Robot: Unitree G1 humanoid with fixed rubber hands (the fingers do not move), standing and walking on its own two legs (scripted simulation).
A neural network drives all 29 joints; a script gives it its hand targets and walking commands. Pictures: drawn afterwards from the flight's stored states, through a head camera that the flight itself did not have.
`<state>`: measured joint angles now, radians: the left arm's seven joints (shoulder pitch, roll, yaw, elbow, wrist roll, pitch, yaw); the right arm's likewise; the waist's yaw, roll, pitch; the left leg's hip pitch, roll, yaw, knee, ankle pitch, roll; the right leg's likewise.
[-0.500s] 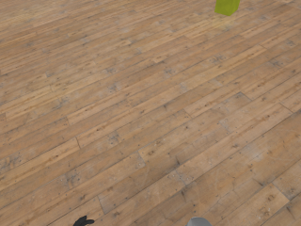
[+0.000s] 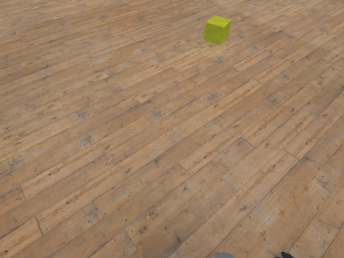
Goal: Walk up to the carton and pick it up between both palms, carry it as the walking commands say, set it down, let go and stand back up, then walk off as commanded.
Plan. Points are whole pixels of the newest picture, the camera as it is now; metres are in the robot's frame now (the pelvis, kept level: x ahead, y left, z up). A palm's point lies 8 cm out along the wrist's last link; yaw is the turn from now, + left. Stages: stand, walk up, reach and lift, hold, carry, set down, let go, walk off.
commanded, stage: walk up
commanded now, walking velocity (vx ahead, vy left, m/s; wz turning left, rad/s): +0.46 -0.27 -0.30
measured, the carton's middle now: (217, 30) +2.45 -0.51 -0.66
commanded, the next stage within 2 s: none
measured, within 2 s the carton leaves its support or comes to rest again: neither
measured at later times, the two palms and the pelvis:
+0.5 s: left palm (136, 198) +0.30 +0.13 -0.13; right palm (284, 142) +0.48 -0.35 -0.10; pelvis +0.25 -0.12 -0.02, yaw -7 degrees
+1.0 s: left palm (171, 106) +0.67 +0.03 -0.12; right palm (305, 152) +0.47 -0.44 -0.14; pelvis +0.54 -0.19 -0.01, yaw -8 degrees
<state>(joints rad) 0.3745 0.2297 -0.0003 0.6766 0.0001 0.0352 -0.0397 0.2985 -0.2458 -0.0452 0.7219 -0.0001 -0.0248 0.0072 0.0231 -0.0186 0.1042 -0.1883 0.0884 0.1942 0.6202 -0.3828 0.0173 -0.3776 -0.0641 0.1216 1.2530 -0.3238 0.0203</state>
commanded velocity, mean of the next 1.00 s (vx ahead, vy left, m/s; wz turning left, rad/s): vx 0.49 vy -0.08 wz -0.12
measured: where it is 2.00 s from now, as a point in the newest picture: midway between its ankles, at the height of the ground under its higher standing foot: (213, 130)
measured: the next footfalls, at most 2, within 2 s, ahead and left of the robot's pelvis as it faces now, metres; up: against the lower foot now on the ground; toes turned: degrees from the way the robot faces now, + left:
right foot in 0.24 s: +0.21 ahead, -0.25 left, +0.00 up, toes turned -3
left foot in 0.54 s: +0.42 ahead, -0.03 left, +0.00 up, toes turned +1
